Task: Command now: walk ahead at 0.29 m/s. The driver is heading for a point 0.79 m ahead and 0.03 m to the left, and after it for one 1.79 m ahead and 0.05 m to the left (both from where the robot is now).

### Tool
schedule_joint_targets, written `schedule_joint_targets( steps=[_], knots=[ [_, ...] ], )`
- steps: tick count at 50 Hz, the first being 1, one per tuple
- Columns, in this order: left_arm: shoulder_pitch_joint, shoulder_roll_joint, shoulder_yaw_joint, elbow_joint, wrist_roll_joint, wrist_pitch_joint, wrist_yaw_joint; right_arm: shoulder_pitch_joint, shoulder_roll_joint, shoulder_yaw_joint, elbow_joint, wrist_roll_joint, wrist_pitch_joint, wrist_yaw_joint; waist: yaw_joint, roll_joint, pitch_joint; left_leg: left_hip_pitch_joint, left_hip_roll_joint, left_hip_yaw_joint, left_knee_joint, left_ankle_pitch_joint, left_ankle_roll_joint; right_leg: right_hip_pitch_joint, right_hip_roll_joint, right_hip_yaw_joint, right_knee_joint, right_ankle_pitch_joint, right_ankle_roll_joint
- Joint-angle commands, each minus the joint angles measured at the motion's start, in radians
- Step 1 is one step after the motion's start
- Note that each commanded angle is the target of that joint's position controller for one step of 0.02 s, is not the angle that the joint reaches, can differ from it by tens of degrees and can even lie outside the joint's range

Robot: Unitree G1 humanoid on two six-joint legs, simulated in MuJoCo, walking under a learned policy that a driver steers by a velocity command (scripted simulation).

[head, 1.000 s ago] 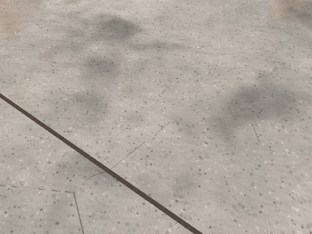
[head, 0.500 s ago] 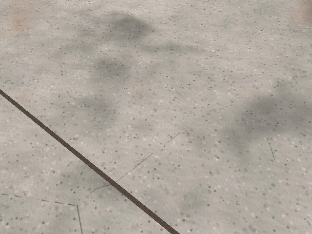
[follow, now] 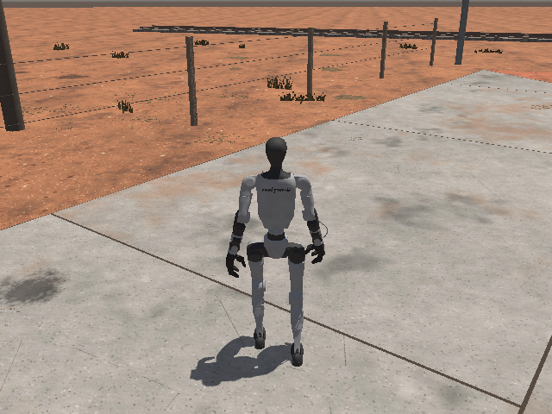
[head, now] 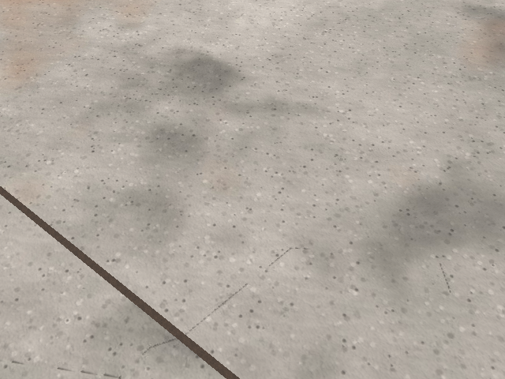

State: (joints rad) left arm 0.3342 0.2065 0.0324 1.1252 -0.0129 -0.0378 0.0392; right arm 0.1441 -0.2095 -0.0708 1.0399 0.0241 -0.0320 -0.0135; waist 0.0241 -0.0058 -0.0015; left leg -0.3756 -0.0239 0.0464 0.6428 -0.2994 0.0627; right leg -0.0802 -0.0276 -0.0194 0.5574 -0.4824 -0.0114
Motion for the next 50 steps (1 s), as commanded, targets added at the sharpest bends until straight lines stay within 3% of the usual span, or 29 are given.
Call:
schedule_joint_targets(
  steps=[1,3,4,5,6,7,8,9,10,11,13,17,21,25,27,28,29,30,31,32,33,34,35,36,38,41,46,50],
  knots=[
    [0.109,0.188,0.038,-0.004,-0.012,-0.04,0.001,-0.163,-0.069,-0.01,-0.106,0.005,-0.064,0.023,0.024,-0.181,0.181,-0.226,-0.001,0.037,0.076,-0.015,0.018,-0.006,-0.271,0.341,-0.287,0.047,-0.2],
    [0.092,0.166,0.037,-0.021,-0.012,-0.052,-0.004,-0.132,-0.073,-0.012,-0.101,0.005,-0.083,0.036,-0.001,-0.147,0.166,-0.221,0.024,0.035,0.07,0.026,0.036,0.044,-0.295,0.319,-0.211,0.311,-0.196],
    [0.043,0.163,0.035,-0.042,-0.009,-0.052,-0.009,-0.046,-0.077,-0.019,-0.076,0.008,-0.086,0.04,-0.052,-0.136,0.132,-0.068,0.008,0.043,0.01,0.043,0.054,-0.022,-0.253,0.248,-0.15,0.436,-0.169],
    [-0.031,0.151,0.03,-0.072,-0.003,-0.054,-0.015,0.104,-0.111,-0.039,-0.028,0.014,-0.089,0.045,-0.134,-0.086,0.067,0.188,0.005,0.0,-0.06,0.125,0.087,-0.141,-0.15,0.129,0.011,0.614,-0.117],
    [-0.064,0.121,0.023,-0.107,0.0,-0.066,-0.02,0.267,-0.205,-0.069,0.014,0.01,-0.089,0.047,-0.183,0.078,-0.022,0.469,0.134,-0.283,-0.161,0.175,0.166,-0.36,-0.012,0.009,0.355,0.659,-0.038],
    [-0.03,0.053,0.006,-0.123,0.001,-0.083,-0.022,0.381,-0.234,-0.064,0.039,0.001,-0.081,0.05,-0.187,0.285,-0.132,0.667,0.359,-0.679,-0.349,0.174,0.281,-0.6,0.076,0.029,0.694,0.01,0.0],
    [-0.102,0.1,0.02,-0.151,-0.025,-0.095,-0.031,0.314,-0.156,-0.029,0.03,-0.007,-0.086,0.05,-0.148,0.177,-0.073,0.598,0.4,-0.736,-0.383,0.129,0.267,-0.7,0.034,0.136,0.808,-0.057,-0.037],
    [-0.132,0.108,0.025,-0.165,-0.047,-0.095,-0.038,0.224,-0.12,-0.011,0.004,-0.012,-0.088,0.049,-0.111,0.113,0.005,0.51,0.39,-0.624,-0.384,0.141,0.245,-0.739,-0.016,0.128,0.839,0.008,-0.063],
    [-0.133,0.102,0.028,-0.163,-0.044,-0.091,-0.038,0.174,-0.091,0.005,-0.01,-0.017,-0.088,0.05,-0.081,0.047,0.038,0.427,0.357,-0.506,-0.408,0.167,0.222,-0.723,-0.059,0.113,0.799,0.087,-0.076],
    [-0.114,0.1,0.037,-0.157,-0.031,-0.081,-0.035,0.141,-0.085,0.014,-0.021,-0.019,-0.087,0.05,-0.052,0.028,0.057,0.354,0.31,-0.402,-0.433,0.169,0.189,-0.677,-0.095,0.101,0.72,0.15,-0.076],
    [-0.087,0.093,0.047,-0.152,-0.022,-0.06,-0.03,0.132,-0.086,0.02,-0.023,-0.024,-0.076,0.038,-0.022,0.068,0.075,0.265,0.244,-0.281,-0.492,0.143,0.152,-0.593,-0.114,0.071,0.598,0.209,-0.052],
    [-0.224,0.066,0.044,-0.208,-0.003,-0.049,-0.026,0.19,-0.154,0.008,-0.017,-0.028,-0.069,0.003,-0.043,0.054,0.101,0.232,0.225,-0.19,-0.541,0.214,0.153,-0.607,-0.107,0.029,0.323,0.365,0.009],
    [-0.36,0.064,0.033,-0.247,-0.01,-0.049,-0.042,0.231,-0.174,-0.004,-0.017,-0.016,-0.065,-0.004,-0.078,0.078,0.107,0.225,0.223,-0.133,-0.551,0.201,0.138,-0.523,-0.063,-0.007,0.1,0.488,0.02],
    [-0.419,0.094,0.033,-0.28,-0.016,-0.055,-0.062,0.256,-0.175,-0.015,-0.003,-0.001,-0.057,-0.002,-0.074,0.078,0.124,0.332,0.282,-0.133,-0.502,0.21,0.122,-0.517,-0.062,0.014,0.008,0.45,-0.021],
    [-0.364,0.131,0.047,-0.275,-0.016,-0.061,-0.068,0.233,-0.192,-0.023,-0.009,-0.001,-0.049,-0.001,-0.028,0.094,0.085,0.369,0.295,-0.126,-0.422,0.357,0.103,-0.415,-0.034,-0.007,-0.021,0.393,-0.051],
    [-0.271,0.16,0.065,-0.25,-0.015,-0.063,-0.068,0.214,-0.191,-0.022,-0.015,-0.003,-0.045,-0.001,0.028,0.097,0.027,0.363,0.267,-0.092,-0.298,0.532,0.082,-0.284,-0.002,-0.033,-0.032,0.375,-0.071],
    [-0.091,0.208,0.092,-0.194,-0.016,-0.063,-0.062,0.211,-0.162,-0.012,-0.023,-0.01,-0.04,-0.001,0.102,0.078,-0.082,0.294,0.21,-0.044,-0.076,0.62,0.051,-0.052,0.013,-0.037,-0.026,0.363,-0.102],
    [0.092,0.296,0.114,-0.158,-0.004,-0.06,-0.053,0.235,-0.121,0.007,-0.05,-0.032,-0.039,0.0,0.141,-0.081,-0.238,0.079,0.136,0.013,0.288,0.339,0.007,0.24,-0.198,0.228,-0.036,0.296,-0.169],
    [0.128,0.33,0.112,-0.142,0.008,-0.061,-0.066,0.337,0.003,0.037,-0.055,-0.014,-0.063,0.008,0.067,-0.337,-0.348,-0.253,-0.041,-0.062,0.581,-0.262,-0.034,0.463,-0.375,0.734,-0.245,0.028,-0.31],
    [0.071,0.236,0.084,-0.154,0.001,-0.07,-0.072,0.25,-0.114,0.011,-0.058,0.013,-0.083,0.01,0.086,-0.206,-0.257,-0.361,0.011,-0.171,0.703,-0.255,-0.01,0.387,-0.345,0.746,-0.313,-0.071,-0.264],
    [-0.027,0.189,0.068,-0.178,-0.001,-0.076,-0.071,0.162,-0.159,0.0,-0.089,0.028,-0.095,0.012,0.066,-0.153,-0.137,-0.415,0.065,-0.148,0.709,-0.155,0.016,0.259,-0.32,0.594,-0.316,-0.022,-0.221],
    [-0.114,0.165,0.057,-0.199,0.007,-0.079,-0.073,0.13,-0.159,-0.001,-0.094,0.021,-0.095,0.003,0.029,-0.065,-0.084,-0.361,0.121,-0.125,0.664,-0.052,0.019,0.117,-0.286,0.473,-0.335,0.095,-0.202],
    [-0.163,0.14,0.05,-0.205,0.017,-0.081,-0.076,0.122,-0.152,-0.009,-0.092,0.005,-0.086,-0.004,-0.001,-0.051,-0.043,-0.312,0.155,-0.122,0.602,0.01,0.017,0.004,-0.249,0.383,-0.36,0.179,-0.193],
    [-0.178,0.121,0.043,-0.202,0.026,-0.083,-0.077,0.146,-0.138,-0.012,-0.089,0.001,-0.073,-0.004,-0.032,-0.073,-0.038,-0.248,0.18,-0.129,0.564,0.045,0.016,-0.062,-0.221,0.322,-0.384,0.221,-0.184],
    [-0.15,0.122,0.043,-0.186,0.023,-0.084,-0.071,0.168,-0.108,-0.011,-0.081,0.003,-0.05,-0.004,-0.049,-0.078,-0.021,-0.224,0.191,-0.12,0.508,0.066,0.006,-0.106,-0.201,0.242,-0.424,0.278,-0.192],
    [-0.088,0.162,0.053,-0.165,0.029,-0.088,-0.048,0.082,-0.114,-0.017,-0.108,0.0,-0.033,-0.005,-0.033,-0.042,0.029,-0.338,0.191,-0.142,0.4,0.184,-0.018,-0.084,-0.213,0.167,-0.463,0.354,-0.195],
    [-0.048,0.157,0.048,-0.163,0.03,-0.084,-0.025,-0.019,-0.107,-0.022,-0.143,-0.001,-0.04,0.012,-0.007,-0.047,0.052,-0.381,0.131,-0.156,0.187,0.407,-0.028,-0.026,-0.19,0.01,-0.475,0.449,-0.151],
    [0.014,0.159,0.047,-0.147,0.025,-0.075,-0.016,-0.136,-0.074,-0.003,-0.194,-0.005,-0.041,0.034,0.037,-0.032,0.098,-0.388,0.121,-0.088,0.053,0.446,-0.021,0.062,-0.203,-0.08,-0.473,0.514,-0.133]
  ],
)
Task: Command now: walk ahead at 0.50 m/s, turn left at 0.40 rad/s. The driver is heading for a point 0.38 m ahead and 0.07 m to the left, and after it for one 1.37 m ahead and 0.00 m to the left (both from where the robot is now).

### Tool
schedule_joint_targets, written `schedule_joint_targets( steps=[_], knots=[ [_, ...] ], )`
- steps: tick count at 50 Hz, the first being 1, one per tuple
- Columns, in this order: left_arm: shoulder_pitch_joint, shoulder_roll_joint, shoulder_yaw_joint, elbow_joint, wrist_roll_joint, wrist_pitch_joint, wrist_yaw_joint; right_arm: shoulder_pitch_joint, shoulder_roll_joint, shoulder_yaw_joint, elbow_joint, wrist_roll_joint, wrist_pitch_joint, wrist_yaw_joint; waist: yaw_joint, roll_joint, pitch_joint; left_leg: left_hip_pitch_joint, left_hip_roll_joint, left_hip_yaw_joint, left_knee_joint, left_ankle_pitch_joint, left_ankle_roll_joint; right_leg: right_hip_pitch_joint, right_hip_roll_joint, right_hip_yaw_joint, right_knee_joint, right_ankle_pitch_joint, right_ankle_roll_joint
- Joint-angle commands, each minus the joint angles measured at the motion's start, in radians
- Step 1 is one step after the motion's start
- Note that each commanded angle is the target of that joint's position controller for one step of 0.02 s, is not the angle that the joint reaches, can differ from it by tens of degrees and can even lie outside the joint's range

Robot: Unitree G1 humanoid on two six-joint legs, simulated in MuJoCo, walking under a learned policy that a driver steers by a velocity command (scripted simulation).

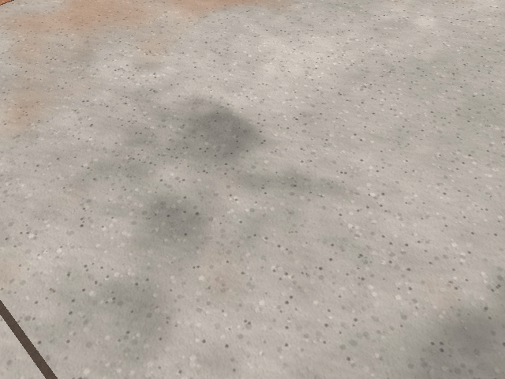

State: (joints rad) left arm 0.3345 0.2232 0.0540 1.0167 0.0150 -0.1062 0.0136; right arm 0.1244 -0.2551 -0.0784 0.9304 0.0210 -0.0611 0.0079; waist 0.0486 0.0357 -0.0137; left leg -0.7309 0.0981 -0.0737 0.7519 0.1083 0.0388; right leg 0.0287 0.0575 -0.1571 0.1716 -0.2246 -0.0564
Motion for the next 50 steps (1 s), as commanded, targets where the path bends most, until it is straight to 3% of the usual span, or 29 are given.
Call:
schedule_joint_targets(
  steps=[1,4,6,8,9,10,11,12,13,14,15,16,18,21,26,31,34,35,36,37,38,39,40,41,42,43,45,48,50],
  knots=[
    [0.033,0.146,0.027,-0.033,-0.005,0.0,0.01,-0.142,-0.021,0.009,-0.1,-0.002,-0.013,0.02,0.023,-0.068,0.12,-0.052,-0.003,0.043,-0.081,0.019,0.009,-0.002,-0.3,0.043,-0.072,0.286,-0.087],
    [0.057,0.164,0.035,-0.031,-0.013,0.025,0.014,-0.203,-0.016,0.018,-0.152,0.001,-0.015,0.044,0.034,-0.068,0.134,-0.08,-0.02,0.1,-0.132,-0.098,0.029,0.114,-0.339,0.01,0.008,0.433,-0.086],
    [0.024,0.193,0.042,-0.051,-0.018,0.039,0.021,-0.184,-0.038,0.009,-0.176,0.003,-0.016,0.059,-0.002,-0.105,0.097,0.025,-0.068,0.166,-0.146,-0.203,0.06,0.131,-0.346,-0.026,0.114,0.75,-0.068],
    [-0.002,0.225,0.05,-0.072,-0.018,0.053,0.03,-0.035,-0.101,-0.022,-0.162,0.007,-0.011,0.063,-0.093,-0.155,-0.013,0.254,-0.147,0.217,-0.137,-0.286,0.104,0.116,-0.339,-0.05,0.35,1.073,-0.045],
    [-0.024,0.228,0.049,-0.084,-0.022,0.056,0.032,0.127,-0.161,-0.054,-0.126,0.01,-0.009,0.054,-0.181,-0.139,-0.099,0.499,-0.178,0.199,-0.213,-0.221,0.144,0.022,-0.302,-0.068,0.566,1.025,-0.013],
    [-0.016,0.205,0.038,-0.112,-0.009,0.043,0.029,0.278,-0.253,-0.086,-0.1,0.005,0.002,0.028,-0.226,-0.009,-0.209,0.822,-0.012,-0.071,-0.223,-0.225,0.213,-0.251,-0.254,-0.068,0.889,0.647,0.029],
    [0.057,0.054,-0.006,-0.16,0.0,0.001,0.005,0.242,-0.311,-0.09,-0.127,0.007,0.0,0.022,-0.11,0.224,-0.315,1.14,0.243,-0.682,-0.363,-0.325,0.429,-0.691,0.0,0.065,1.266,-0.298,0.094],
    [-0.056,0.141,0.01,-0.187,-0.042,-0.05,-0.015,0.289,-0.235,-0.064,-0.12,-0.009,-0.001,0.02,-0.178,0.113,-0.361,1.174,0.24,-0.73,-0.454,-0.35,0.403,-0.812,-0.034,0.27,1.323,-0.31,0.057],
    [-0.136,0.165,0.016,-0.215,-0.071,-0.068,-0.022,0.254,-0.173,-0.051,-0.122,-0.014,-0.008,0.016,-0.176,0.072,-0.233,1.08,0.201,-0.555,-0.446,-0.292,0.348,-0.87,-0.088,0.264,1.281,-0.242,0.029],
    [-0.15,0.156,0.015,-0.214,-0.057,-0.071,-0.016,0.175,-0.139,-0.04,-0.138,-0.009,-0.017,0.02,-0.119,-0.046,-0.129,0.9,0.152,-0.424,-0.457,-0.195,0.309,-0.828,-0.136,0.255,1.167,-0.171,0.026],
    [-0.134,0.168,0.027,-0.193,-0.034,-0.058,-0.009,0.104,-0.088,-0.023,-0.153,-0.011,-0.02,0.018,-0.076,-0.067,-0.091,0.765,0.123,-0.311,-0.47,-0.104,0.277,-0.749,-0.179,0.239,1.073,-0.132,0.033],
    [-0.099,0.165,0.031,-0.18,-0.03,-0.038,-0.01,0.067,-0.067,-0.013,-0.167,-0.022,-0.021,0.014,-0.045,-0.05,-0.063,0.661,0.106,-0.256,-0.499,-0.049,0.27,-0.676,-0.202,0.234,1.039,-0.11,0.041],
    [-0.07,0.135,0.029,-0.172,-0.025,-0.007,-0.01,0.073,-0.089,-0.014,-0.157,-0.023,-0.027,0.011,-0.022,-0.022,-0.034,0.556,0.097,-0.187,-0.542,0.031,0.269,-0.628,-0.221,0.211,0.967,-0.086,0.063],
    [-0.146,0.119,0.022,-0.201,-0.019,0.014,-0.003,0.12,-0.134,-0.023,-0.131,-0.024,-0.037,-0.003,-0.043,-0.003,0.01,0.53,0.079,-0.079,-0.586,0.099,0.243,-0.692,-0.231,0.194,0.824,0.075,0.086],
    [-0.281,0.096,0.008,-0.235,-0.032,0.004,-0.022,0.153,-0.139,-0.015,-0.109,-0.026,-0.042,-0.01,-0.109,0.011,0.043,0.58,0.038,0.059,-0.619,0.004,0.157,-0.655,-0.178,0.153,0.499,0.4,0.051],
    [-0.371,0.102,0.002,-0.292,-0.041,-0.001,-0.058,0.203,-0.151,-0.019,-0.074,-0.025,-0.022,-0.016,-0.136,0.009,0.079,0.82,0.125,0.089,-0.556,0.107,0.135,-0.761,-0.132,0.157,0.394,0.307,0.006],
    [-0.312,0.135,0.015,-0.305,-0.036,0.003,-0.077,0.165,-0.182,-0.026,-0.09,-0.021,0.001,-0.031,-0.079,0.052,0.015,0.894,0.142,0.128,-0.398,0.513,0.102,-0.661,-0.066,0.092,0.395,0.14,-0.039],
    [-0.231,0.166,0.031,-0.293,-0.034,0.008,-0.076,0.151,-0.194,-0.028,-0.097,-0.022,0.01,-0.037,-0.033,0.069,-0.04,0.892,0.134,0.144,-0.28,0.667,0.088,-0.552,-0.029,0.066,0.401,0.094,-0.06],
    [-0.086,0.21,0.056,-0.261,-0.033,0.012,-0.071,0.13,-0.196,-0.026,-0.107,-0.019,0.017,-0.043,0.047,0.05,-0.114,0.822,0.101,0.179,-0.082,0.682,0.059,-0.347,0.003,0.063,0.347,0.144,-0.092],
    [0.069,0.291,0.081,-0.242,-0.026,0.02,-0.056,0.143,-0.175,-0.013,-0.132,-0.031,0.01,-0.049,0.101,-0.061,-0.228,0.587,0.06,0.201,0.23,0.387,0.023,-0.038,-0.15,0.294,0.352,0.2,-0.161],
    [0.083,0.349,0.091,-0.246,-0.033,0.016,-0.056,0.266,-0.028,0.033,-0.16,-0.052,-0.023,-0.022,-0.001,-0.302,-0.337,0.118,-0.175,0.114,0.579,-0.586,-0.046,0.337,-0.383,0.848,0.28,0.07,-0.371],
    [0.121,0.26,0.069,-0.244,-0.037,0.02,-0.052,0.182,-0.12,0.02,-0.162,-0.017,-0.063,-0.002,0.075,-0.219,-0.384,-0.026,-0.158,-0.05,0.68,-0.668,-0.026,0.415,-0.381,0.955,0.172,-0.059,-0.361],
    [0.069,0.22,0.06,-0.255,-0.034,0.022,-0.044,0.091,-0.155,0.013,-0.195,0.017,-0.086,0.009,0.083,-0.172,-0.231,-0.113,-0.099,-0.052,0.656,-0.586,-0.007,0.317,-0.352,0.808,0.153,-0.047,-0.307],
    [0.002,0.203,0.053,-0.277,-0.031,0.022,-0.041,0.052,-0.148,0.017,-0.206,0.009,-0.096,0.007,0.046,-0.054,-0.144,-0.082,-0.054,-0.039,0.57,-0.512,-0.001,0.157,-0.315,0.705,0.14,0.031,-0.275],
    [-0.059,0.182,0.046,-0.297,-0.027,0.024,-0.04,0.035,-0.153,0.009,-0.207,-0.016,-0.095,0.0,0.005,-0.003,-0.073,-0.018,-0.029,-0.026,0.477,-0.478,-0.012,-0.002,-0.283,0.63,0.119,0.149,-0.259],
    [-0.091,0.169,0.039,-0.314,-0.015,0.024,-0.037,0.051,-0.158,0.002,-0.212,-0.027,-0.083,-0.003,-0.032,-0.017,-0.054,0.055,-0.012,-0.027,0.437,-0.464,-0.023,-0.102,-0.26,0.586,0.093,0.228,-0.26],
    [-0.114,0.18,0.042,-0.331,-0.02,0.026,-0.032,0.088,-0.137,0.002,-0.22,-0.034,-0.06,-0.009,-0.069,-0.052,-0.033,0.103,0.002,-0.01,0.335,-0.462,-0.053,-0.206,-0.235,0.531,0.063,0.303,-0.265],
    [-0.09,0.224,0.057,-0.337,-0.03,0.028,-0.014,0.019,-0.102,0.015,-0.252,-0.04,-0.043,-0.018,-0.056,-0.074,-0.007,0.137,-0.016,0.027,0.133,-0.302,-0.097,-0.312,-0.18,0.431,0.046,0.341,-0.237],
    [-0.068,0.225,0.059,-0.335,-0.036,0.035,-0.006,-0.044,-0.082,0.023,-0.267,-0.038,-0.045,-0.015,-0.026,-0.095,-0.008,0.194,-0.044,0.038,-0.035,-0.134,-0.104,-0.337,-0.135,0.376,0.061,0.29,-0.194]
  ],
)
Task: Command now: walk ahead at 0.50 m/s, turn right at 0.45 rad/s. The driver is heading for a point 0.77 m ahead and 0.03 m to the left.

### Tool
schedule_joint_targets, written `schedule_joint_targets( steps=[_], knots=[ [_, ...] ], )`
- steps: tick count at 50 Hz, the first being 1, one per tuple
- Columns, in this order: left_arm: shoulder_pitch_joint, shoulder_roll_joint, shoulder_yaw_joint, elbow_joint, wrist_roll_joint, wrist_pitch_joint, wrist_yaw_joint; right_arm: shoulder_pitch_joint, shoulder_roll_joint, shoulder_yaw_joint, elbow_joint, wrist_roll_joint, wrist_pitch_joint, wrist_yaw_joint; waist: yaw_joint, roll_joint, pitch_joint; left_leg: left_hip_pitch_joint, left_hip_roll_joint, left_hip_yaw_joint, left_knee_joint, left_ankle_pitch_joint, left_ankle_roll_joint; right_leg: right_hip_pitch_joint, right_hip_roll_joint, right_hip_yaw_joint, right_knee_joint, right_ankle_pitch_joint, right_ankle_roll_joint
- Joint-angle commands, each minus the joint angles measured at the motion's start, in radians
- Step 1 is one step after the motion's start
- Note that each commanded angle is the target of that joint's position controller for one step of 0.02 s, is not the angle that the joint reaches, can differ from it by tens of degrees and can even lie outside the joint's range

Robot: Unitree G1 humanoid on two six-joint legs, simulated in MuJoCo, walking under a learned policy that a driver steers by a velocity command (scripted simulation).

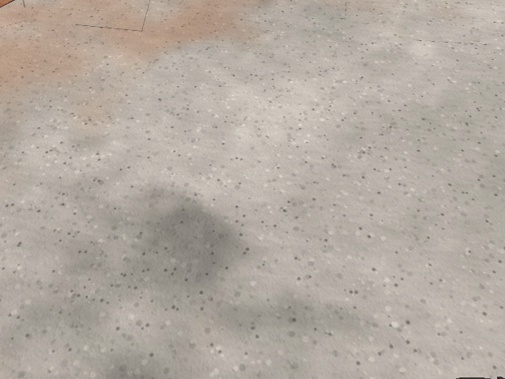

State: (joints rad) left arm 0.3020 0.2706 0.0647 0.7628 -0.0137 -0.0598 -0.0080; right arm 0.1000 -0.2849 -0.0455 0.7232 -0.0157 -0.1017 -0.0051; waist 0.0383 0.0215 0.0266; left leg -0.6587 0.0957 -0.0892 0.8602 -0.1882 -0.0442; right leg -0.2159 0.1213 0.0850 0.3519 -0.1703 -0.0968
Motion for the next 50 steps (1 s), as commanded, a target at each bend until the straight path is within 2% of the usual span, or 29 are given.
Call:
schedule_joint_targets(
  steps=[1,4,7,9,10,11,12,13,14,15,16,18,21,25,29,32,33,34,35,36,37,38,39,40,41,42,44,47,50],
  knots=[
    [-0.014,0.17,0.046,-0.076,-0.008,-0.008,0.018,-0.05,-0.046,-0.006,-0.065,0.003,-0.008,0.002,0.006,-0.093,-0.053,0.149,-0.056,0.061,-0.208,0.241,-0.021,-0.089,-0.193,0.125,-0.111,0.209,-0.139],
    [0.054,0.152,0.039,-0.051,-0.008,-0.003,0.015,-0.115,-0.057,-0.008,-0.087,0.016,-0.019,0.017,0.046,-0.111,-0.049,0.163,-0.069,0.053,-0.303,0.301,-0.005,-0.015,-0.23,0.169,-0.074,0.131,-0.123],
    [0.075,0.156,0.039,-0.043,-0.002,0.002,0.014,-0.125,-0.093,-0.021,-0.104,0.017,-0.032,0.028,0.038,-0.125,-0.04,0.154,-0.073,0.047,-0.363,0.19,0.04,0.097,-0.285,0.245,0.0,0.133,-0.106],
    [0.052,0.155,0.038,-0.048,0.0,0.008,0.014,-0.039,-0.112,-0.034,-0.086,0.016,-0.04,0.027,-0.018,-0.143,-0.055,0.261,-0.093,0.077,-0.416,0.142,0.081,0.122,-0.274,0.25,0.08,0.254,-0.079],
    [0.039,0.127,0.028,-0.058,0.003,0.006,0.013,0.067,-0.147,-0.05,-0.065,0.005,-0.044,0.022,-0.069,-0.131,-0.129,0.427,-0.058,0.048,-0.403,0.169,0.122,0.091,-0.225,0.211,0.211,0.346,-0.05],
    [0.031,0.09,0.01,-0.083,0.018,0.003,0.015,0.235,-0.205,-0.065,-0.048,-0.004,-0.045,0.016,-0.14,-0.03,-0.268,0.675,0.1,-0.123,-0.38,0.199,0.193,-0.039,-0.156,0.128,0.489,0.197,-0.009],
    [0.192,0.025,-0.009,-0.088,-0.008,-0.014,0.013,0.329,-0.283,-0.09,0.003,0.0,-0.03,0.024,-0.083,0.313,-0.371,0.989,0.297,-0.575,-0.467,0.008,0.374,-0.411,-0.014,0.03,0.828,-0.322,0.064],
    [0.153,0.113,0.003,-0.072,-0.018,-0.02,0.012,0.339,-0.186,-0.068,0.001,0.031,-0.024,0.029,-0.121,0.213,-0.314,0.982,0.299,-0.685,-0.543,-0.255,0.357,-0.561,-0.064,0.094,0.936,-0.406,0.067],
    [0.028,0.158,0.015,-0.094,-0.021,-0.021,0.009,0.287,-0.135,-0.053,-0.009,0.03,-0.018,0.024,-0.142,0.11,-0.173,0.866,0.258,-0.537,-0.557,-0.277,0.307,-0.611,-0.107,0.081,0.961,-0.317,0.063],
    [-0.04,0.143,0.011,-0.113,-0.009,-0.022,0.01,0.229,-0.123,-0.043,-0.02,0.015,-0.01,0.023,-0.12,0.033,-0.108,0.742,0.214,-0.425,-0.573,-0.188,0.281,-0.587,-0.151,0.036,0.925,-0.24,0.062],
    [-0.072,0.131,0.012,-0.125,0.007,-0.023,0.009,0.192,-0.104,-0.036,-0.022,0.009,-0.006,0.025,-0.098,0.023,-0.052,0.645,0.179,-0.355,-0.599,-0.087,0.281,-0.568,-0.178,0.022,0.859,-0.19,0.066],
    [-0.041,0.103,0.012,-0.122,0.005,-0.018,0.005,0.168,-0.084,-0.027,-0.02,0.004,-0.009,0.026,-0.054,0.076,-0.047,0.548,0.128,-0.258,-0.639,0.045,0.273,-0.476,-0.212,0.006,0.778,-0.146,0.073],
    [-0.068,0.067,0.0,-0.134,0.009,-0.012,0.005,0.184,-0.12,-0.036,-0.001,0.018,-0.012,0.021,-0.046,0.069,-0.043,0.514,0.124,-0.167,-0.678,0.186,0.292,-0.475,-0.226,-0.027,0.647,-0.097,0.097],
    [-0.185,0.038,-0.015,-0.155,0.009,-0.021,-0.001,0.217,-0.149,-0.044,0.027,0.028,0.003,0.011,-0.084,0.052,-0.025,0.503,0.09,-0.056,-0.698,0.228,0.261,-0.426,-0.217,-0.055,0.394,0.119,0.109],
    [-0.294,0.046,-0.014,-0.185,-0.004,-0.029,-0.017,0.285,-0.163,-0.045,0.064,0.038,0.016,0.013,-0.127,0.056,0.001,0.55,0.105,-0.036,-0.673,0.209,0.241,-0.378,-0.182,-0.076,0.245,0.205,0.101],
    [-0.327,0.063,-0.007,-0.208,-0.007,-0.037,-0.031,0.302,-0.177,-0.05,0.082,0.042,0.032,0.009,-0.119,0.068,0.014,0.632,0.146,-0.058,-0.623,0.245,0.223,-0.37,-0.167,-0.078,0.181,0.125,0.066],
    [-0.306,0.075,-0.002,-0.206,-0.006,-0.039,-0.033,0.296,-0.185,-0.052,0.085,0.042,0.037,0.006,-0.1,0.074,0.005,0.651,0.153,-0.059,-0.594,0.296,0.212,-0.332,-0.159,-0.084,0.162,0.097,0.052],
    [-0.247,0.092,0.008,-0.192,-0.002,-0.041,-0.032,0.276,-0.192,-0.054,0.083,0.043,0.042,0.004,-0.057,0.076,-0.025,0.651,0.139,-0.037,-0.525,0.421,0.196,-0.236,-0.136,-0.106,0.128,0.093,0.033],
    [-0.126,0.129,0.029,-0.155,0.006,-0.04,-0.026,0.273,-0.177,-0.048,0.082,0.042,0.044,0.001,0.002,0.057,-0.103,0.622,0.094,0.005,-0.383,0.545,0.173,-0.054,-0.116,-0.124,0.11,0.106,0.005],
    [0.048,0.19,0.05,-0.122,0.016,-0.037,-0.015,0.262,-0.134,-0.028,0.06,0.025,0.04,-0.001,0.076,0.003,-0.238,0.472,0.046,0.052,-0.135,0.425,0.135,0.224,-0.237,-0.003,0.158,0.157,-0.053],
    [0.139,0.295,0.073,-0.108,0.029,-0.029,-0.01,0.362,-0.035,0.004,0.03,0.016,0.019,0.002,0.051,-0.248,-0.37,0.067,-0.111,0.108,0.26,-0.055,0.058,0.589,-0.485,0.434,0.109,0.045,-0.211],
    [0.172,0.223,0.055,-0.098,0.011,-0.023,-0.013,0.342,-0.086,-0.004,0.044,0.027,-0.002,0.01,0.078,-0.272,-0.422,-0.08,-0.12,-0.014,0.398,-0.389,0.06,0.618,-0.52,0.652,-0.011,-0.094,-0.248],
    [0.107,0.181,0.037,-0.099,0.005,-0.022,-0.012,0.258,-0.15,-0.023,0.022,0.051,-0.01,0.017,0.07,-0.195,-0.258,-0.166,-0.063,-0.012,0.451,-0.331,0.067,0.498,-0.487,0.517,-0.03,-0.145,-0.202],
    [0.044,0.153,0.027,-0.107,0.006,-0.02,-0.012,0.194,-0.145,-0.021,0.009,0.049,-0.011,0.017,0.047,-0.128,-0.168,-0.153,-0.018,0.016,0.416,-0.241,0.071,0.356,-0.441,0.393,-0.05,-0.108,-0.172],
    [-0.014,0.124,0.018,-0.109,0.014,-0.02,-0.015,0.172,-0.134,-0.022,0.009,0.037,-0.004,0.016,0.015,-0.088,-0.099,-0.115,0.011,0.024,0.356,-0.181,0.065,0.224,-0.406,0.303,-0.087,-0.045,-0.156],
    [-0.053,0.099,0.01,-0.111,0.022,-0.026,-0.018,0.187,-0.125,-0.026,0.016,0.033,0.01,0.014,-0.021,-0.104,-0.068,-0.051,0.038,0.014,0.311,-0.136,0.061,0.128,-0.378,0.235,-0.125,0.01,-0.141],
    [-0.079,0.1,0.014,-0.096,0.022,-0.044,-0.021,0.225,-0.085,-0.021,0.033,0.038,0.038,0.011,-0.055,-0.123,-0.053,0.017,0.044,0.011,0.279,-0.086,0.046,0.032,-0.363,0.144,-0.184,0.075,-0.142],
    [-0.057,0.124,0.026,-0.06,0.031,-0.059,-0.01,0.169,-0.073,-0.022,0.014,0.035,0.051,0.004,-0.051,-0.087,-0.019,-0.038,0.037,-0.025,0.189,0.041,0.026,0.028,-0.365,0.03,-0.223,0.174,-0.139],
    [-0.047,0.134,0.029,-0.039,0.028,-0.057,0.0,0.103,-0.059,-0.021,-0.002,0.034,0.045,0.016,-0.031,-0.075,-0.006,-0.043,0.02,-0.015,0.02,0.213,0.03,0.067,-0.341,-0.082,-0.229,0.23,-0.102]
  ],
)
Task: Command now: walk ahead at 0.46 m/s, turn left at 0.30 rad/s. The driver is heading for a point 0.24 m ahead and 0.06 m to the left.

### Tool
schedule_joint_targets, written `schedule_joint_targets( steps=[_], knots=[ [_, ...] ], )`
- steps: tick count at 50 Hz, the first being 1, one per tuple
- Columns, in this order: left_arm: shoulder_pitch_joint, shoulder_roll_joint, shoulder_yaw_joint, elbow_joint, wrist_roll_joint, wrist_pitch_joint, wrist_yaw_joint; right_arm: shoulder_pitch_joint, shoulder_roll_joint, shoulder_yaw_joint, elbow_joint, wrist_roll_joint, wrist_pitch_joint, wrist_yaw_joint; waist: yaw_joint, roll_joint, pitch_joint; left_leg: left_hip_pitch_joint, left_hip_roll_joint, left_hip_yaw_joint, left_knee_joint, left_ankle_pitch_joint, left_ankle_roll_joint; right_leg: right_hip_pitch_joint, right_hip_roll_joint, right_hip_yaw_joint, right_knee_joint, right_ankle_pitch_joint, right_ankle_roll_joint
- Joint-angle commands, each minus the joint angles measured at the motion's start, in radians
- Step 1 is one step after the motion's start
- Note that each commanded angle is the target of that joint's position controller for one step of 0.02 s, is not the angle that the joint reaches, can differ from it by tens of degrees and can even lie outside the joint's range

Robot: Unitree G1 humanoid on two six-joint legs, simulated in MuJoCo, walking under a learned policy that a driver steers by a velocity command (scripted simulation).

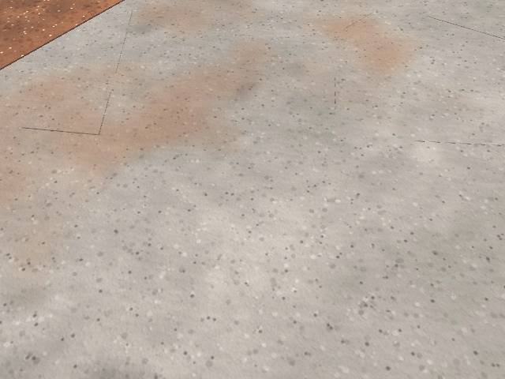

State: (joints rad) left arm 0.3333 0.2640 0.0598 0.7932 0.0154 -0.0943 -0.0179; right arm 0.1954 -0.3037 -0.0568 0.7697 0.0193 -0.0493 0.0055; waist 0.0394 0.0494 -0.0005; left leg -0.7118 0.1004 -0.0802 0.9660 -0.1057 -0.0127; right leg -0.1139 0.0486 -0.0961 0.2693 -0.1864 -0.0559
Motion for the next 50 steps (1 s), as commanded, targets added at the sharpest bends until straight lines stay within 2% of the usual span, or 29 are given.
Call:
schedule_joint_targets(
  steps=[1,4,6,8,9,10,11,12,13,14,15,16,17,19,22,24,25,26,27,28,29,30,31,32,34,39,43,50],
  knots=[
    [-0.078,0.142,0.032,-0.062,-0.004,-0.02,0.013,-0.031,-0.031,-0.006,-0.06,-0.006,-0.011,0.01,-0.022,-0.095,0.041,0.04,0.006,-0.001,-0.162,0.173,0.002,-0.049,-0.254,0.065,-0.139,0.301,-0.132],
    [-0.027,0.157,0.032,-0.025,-0.015,-0.002,0.023,-0.128,0.006,0.009,-0.102,-0.02,-0.022,0.028,0.014,-0.088,0.05,0.126,-0.03,0.069,-0.324,0.232,0.014,-0.023,-0.251,0.018,-0.085,0.474,-0.117],
    [-0.007,0.173,0.036,-0.003,-0.025,0.014,0.026,-0.142,-0.007,0.005,-0.118,-0.019,-0.026,0.039,0.014,-0.11,0.032,0.14,-0.049,0.077,-0.38,0.184,0.032,0.055,-0.274,0.029,-0.024,0.541,-0.106],
    [-0.022,0.193,0.042,0.009,-0.035,0.029,0.031,-0.106,-0.041,-0.007,-0.12,-0.025,-0.028,0.045,-0.02,-0.135,0.0,0.193,-0.077,0.086,-0.43,0.1,0.061,0.118,-0.288,0.048,0.07,0.631,-0.083],
    [-0.045,0.197,0.043,0.011,-0.041,0.035,0.034,-0.032,-0.062,-0.019,-0.099,-0.031,-0.029,0.043,-0.067,-0.134,-0.04,0.291,-0.105,0.106,-0.485,0.123,0.08,0.127,-0.268,0.038,0.163,0.692,-0.059],
    [-0.027,0.179,0.037,0.016,-0.036,0.038,0.036,0.055,-0.107,-0.038,-0.071,-0.035,-0.032,0.034,-0.103,-0.098,-0.099,0.442,-0.116,0.11,-0.54,0.284,0.104,0.102,-0.214,0.009,0.31,0.671,-0.021],
    [0.02,0.129,0.016,-0.005,-0.001,0.027,0.036,0.15,-0.195,-0.055,-0.061,-0.053,-0.028,0.019,-0.108,0.024,-0.239,0.746,0.06,-0.058,-0.419,0.799,0.175,-0.094,-0.154,-0.015,0.558,0.358,0.034],
    [0.163,0.032,-0.024,0.013,0.007,0.02,0.015,0.146,-0.188,-0.039,-0.06,-0.061,-0.018,0.01,-0.05,0.206,-0.401,1.035,0.319,-0.375,-0.4,1.036,0.391,-0.379,-0.025,0.051,0.897,-0.485,0.102],
    [0.14,0.107,-0.006,0.05,-0.021,0.024,0.008,0.171,-0.118,-0.023,-0.061,-0.04,-0.007,0.014,-0.1,0.102,-0.495,1.003,0.297,-0.403,-0.438,0.883,0.397,-0.382,-0.05,0.207,0.969,-0.553,0.103],
    [0.036,0.143,0.004,0.02,-0.047,0.035,0.008,0.103,-0.099,-0.017,-0.064,-0.029,-0.001,0.017,-0.102,0.068,-0.363,0.899,0.243,-0.3,-0.485,0.726,0.35,-0.449,-0.088,0.191,0.965,-0.511,0.102],
    [-0.029,0.129,0.002,0.007,-0.042,0.05,0.02,0.027,-0.07,-0.008,-0.067,-0.024,0.002,0.017,-0.081,0.017,-0.246,0.767,0.197,-0.244,-0.529,0.575,0.306,-0.476,-0.116,0.166,0.908,-0.456,0.105],
    [-0.052,0.125,0.006,0.008,-0.027,0.07,0.034,-0.035,-0.05,-0.001,-0.07,-0.026,0.005,0.015,-0.054,0.007,-0.171,0.623,0.176,-0.207,-0.576,0.443,0.281,-0.44,-0.14,0.166,0.837,-0.408,0.111],
    [-0.036,0.117,0.007,0.012,-0.022,0.09,0.042,-0.077,-0.057,-0.004,-0.07,-0.035,0.01,0.013,-0.019,0.042,-0.136,0.488,0.147,-0.171,-0.625,0.33,0.261,-0.346,-0.15,0.158,0.762,-0.36,0.116],
    [0.01,0.084,0.001,0.036,-0.017,0.111,0.056,-0.124,-0.067,-0.011,-0.068,-0.052,0.016,0.009,0.01,0.081,-0.124,0.364,0.113,-0.115,-0.675,0.227,0.256,-0.224,-0.127,0.123,0.641,-0.306,0.124],
    [0.006,0.074,-0.001,0.056,-0.011,0.117,0.061,-0.131,-0.056,-0.009,-0.049,-0.046,0.019,-0.002,0.001,0.081,-0.151,0.337,0.101,-0.087,-0.699,0.025,0.238,-0.123,-0.122,0.113,0.484,-0.144,0.108],
    [-0.002,0.068,0.0,0.067,-0.001,0.117,0.055,-0.148,-0.047,-0.005,-0.035,-0.037,0.027,-0.007,0.012,0.075,-0.125,0.286,0.075,-0.071,-0.702,-0.224,0.197,-0.043,-0.103,0.089,0.365,-0.026,0.088],
    [-0.01,0.066,0.0,0.069,0.01,0.116,0.052,-0.141,-0.031,0.001,-0.024,-0.034,0.03,-0.008,0.014,0.066,-0.102,0.259,0.05,-0.062,-0.701,-0.349,0.16,-0.011,-0.095,0.079,0.313,-0.003,0.075],
    [-0.024,0.073,0.0,0.062,0.022,0.115,0.05,-0.116,-0.008,0.009,-0.004,-0.036,0.032,-0.007,0.011,0.045,-0.063,0.239,0.023,-0.054,-0.693,-0.441,0.112,-0.005,-0.116,0.107,0.249,0.011,0.056],
    [-0.049,0.11,0.002,0.043,0.023,0.112,0.054,-0.093,-0.003,0.011,0.009,-0.04,0.033,-0.008,-0.012,-0.009,-0.007,0.244,-0.016,-0.031,-0.637,-0.456,0.068,-0.058,-0.18,0.184,0.155,-0.042,0.026],
    [-0.094,0.162,0.016,0.054,0.007,0.109,0.057,-0.051,0.0,0.006,0.012,-0.034,0.035,-0.01,-0.074,-0.155,0.033,0.344,-0.082,0.045,-0.604,-0.352,0.036,-0.224,-0.183,0.195,0.123,-0.262,0.0],
    [-0.122,0.114,0.007,0.051,0.006,0.099,0.054,-0.073,-0.014,0.004,0.021,-0.041,0.037,-0.017,-0.06,-0.179,0.051,0.45,-0.089,0.06,-0.548,-0.252,0.021,-0.323,-0.164,0.196,0.069,-0.372,0.009],
    [-0.133,0.085,-0.002,0.059,0.011,0.089,0.053,-0.071,-0.017,0.0,0.025,-0.038,0.038,-0.021,-0.068,-0.195,0.051,0.498,-0.088,0.064,-0.523,-0.19,0.027,-0.349,-0.162,0.195,0.049,-0.369,0.029],
    [-0.145,0.082,-0.004,0.064,0.011,0.079,0.051,-0.06,-0.011,0.0,0.039,-0.038,0.041,-0.026,-0.074,-0.194,0.05,0.52,-0.08,0.062,-0.516,-0.152,0.035,-0.345,-0.153,0.185,0.054,-0.316,0.046],
    [-0.139,0.075,-0.006,0.068,0.005,0.07,0.05,-0.053,-0.024,-0.003,0.05,-0.04,0.043,-0.028,-0.065,-0.168,0.046,0.509,-0.076,0.055,-0.517,-0.131,0.043,-0.313,-0.145,0.174,0.072,-0.259,0.055],
    [-0.101,0.079,-0.005,0.09,-0.004,0.06,0.05,-0.053,-0.013,-0.003,0.068,-0.037,0.041,-0.026,-0.049,-0.117,0.021,0.496,-0.069,0.049,-0.522,-0.081,0.052,-0.239,-0.135,0.158,0.114,-0.146,0.057],
    [-0.076,0.075,-0.007,0.125,-0.01,0.062,0.054,-0.059,-0.009,-0.006,0.113,-0.027,0.037,-0.024,-0.031,-0.065,-0.027,0.521,-0.065,0.054,-0.503,0.068,0.045,-0.151,-0.121,0.136,0.162,0.036,0.044],
    [-0.081,0.07,-0.008,0.147,-0.012,0.069,0.053,-0.051,-0.014,-0.008,0.152,-0.023,0.044,-0.031,-0.031,-0.046,-0.032,0.541,-0.062,0.056,-0.494,0.123,0.043,-0.126,-0.112,0.124,0.17,0.103,0.042],
    [-0.092,0.06,-0.009,0.186,-0.013,0.078,0.051,-0.051,-0.024,-0.009,0.208,-0.019,0.056,-0.042,-0.035,-0.049,-0.018,0.56,-0.059,0.057,-0.496,0.144,0.04,-0.108,-0.101,0.112,0.16,0.14,0.042]
  ],
)
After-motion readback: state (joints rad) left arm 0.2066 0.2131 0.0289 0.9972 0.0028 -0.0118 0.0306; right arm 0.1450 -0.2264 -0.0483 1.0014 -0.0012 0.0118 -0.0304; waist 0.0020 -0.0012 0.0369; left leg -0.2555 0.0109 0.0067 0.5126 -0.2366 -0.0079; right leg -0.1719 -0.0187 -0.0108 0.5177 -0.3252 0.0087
